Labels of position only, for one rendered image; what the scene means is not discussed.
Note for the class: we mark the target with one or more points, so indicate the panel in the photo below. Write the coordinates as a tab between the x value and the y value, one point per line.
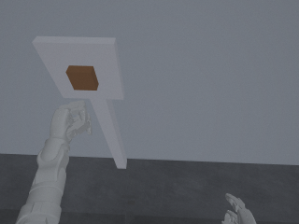
58	52

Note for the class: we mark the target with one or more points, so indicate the robot right hand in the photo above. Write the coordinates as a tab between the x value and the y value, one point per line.
243	216

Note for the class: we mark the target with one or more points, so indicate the robot left forearm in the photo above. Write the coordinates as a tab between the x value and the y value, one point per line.
45	195

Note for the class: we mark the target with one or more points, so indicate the robot left hand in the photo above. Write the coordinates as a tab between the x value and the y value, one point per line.
64	126

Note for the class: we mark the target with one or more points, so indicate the button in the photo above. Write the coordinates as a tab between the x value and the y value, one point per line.
82	77

